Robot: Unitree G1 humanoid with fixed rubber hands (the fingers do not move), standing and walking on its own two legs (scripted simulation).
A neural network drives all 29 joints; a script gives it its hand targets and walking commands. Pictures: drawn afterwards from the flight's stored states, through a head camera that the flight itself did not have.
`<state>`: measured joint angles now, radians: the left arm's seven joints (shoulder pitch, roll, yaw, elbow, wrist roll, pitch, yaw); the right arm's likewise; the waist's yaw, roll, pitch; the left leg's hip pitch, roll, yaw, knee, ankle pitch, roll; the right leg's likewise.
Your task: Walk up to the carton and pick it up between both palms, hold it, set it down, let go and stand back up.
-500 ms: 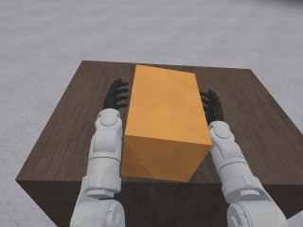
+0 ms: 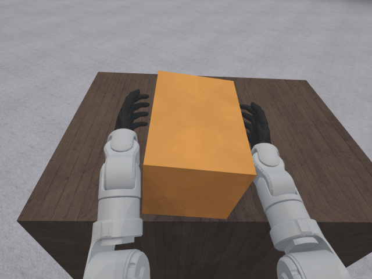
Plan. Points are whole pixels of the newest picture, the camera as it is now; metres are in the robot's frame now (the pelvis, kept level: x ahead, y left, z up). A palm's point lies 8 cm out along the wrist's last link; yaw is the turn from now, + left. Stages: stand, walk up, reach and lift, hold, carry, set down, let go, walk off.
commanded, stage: reach and lift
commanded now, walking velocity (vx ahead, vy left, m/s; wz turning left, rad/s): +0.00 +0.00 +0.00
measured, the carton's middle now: (191, 142) +0.39 -0.01 +0.11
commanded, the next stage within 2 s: hold in 0.66 s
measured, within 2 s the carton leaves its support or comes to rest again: neither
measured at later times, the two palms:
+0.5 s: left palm (125, 123) +0.37 +0.13 +0.18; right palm (260, 137) +0.35 -0.15 +0.15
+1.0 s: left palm (122, 120) +0.36 +0.13 +0.20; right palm (261, 134) +0.35 -0.14 +0.17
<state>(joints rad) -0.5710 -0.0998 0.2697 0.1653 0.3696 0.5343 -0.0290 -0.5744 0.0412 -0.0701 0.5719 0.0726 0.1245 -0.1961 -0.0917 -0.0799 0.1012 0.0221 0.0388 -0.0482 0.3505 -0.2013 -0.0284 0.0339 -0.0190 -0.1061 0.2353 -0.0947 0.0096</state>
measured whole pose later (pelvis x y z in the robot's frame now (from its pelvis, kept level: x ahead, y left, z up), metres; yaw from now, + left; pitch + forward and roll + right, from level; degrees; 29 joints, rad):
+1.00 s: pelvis +0.00 +0.00 +0.00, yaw -1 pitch -12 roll -1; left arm -0.59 -0.11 0.26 0.02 0.40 0.67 -0.05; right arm -0.58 0.01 -0.02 0.47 0.15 0.20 -0.22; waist -0.08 -0.07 0.12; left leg 0.06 0.04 -0.04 0.35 -0.21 -0.03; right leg 0.07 -0.02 -0.09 0.24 -0.10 0.01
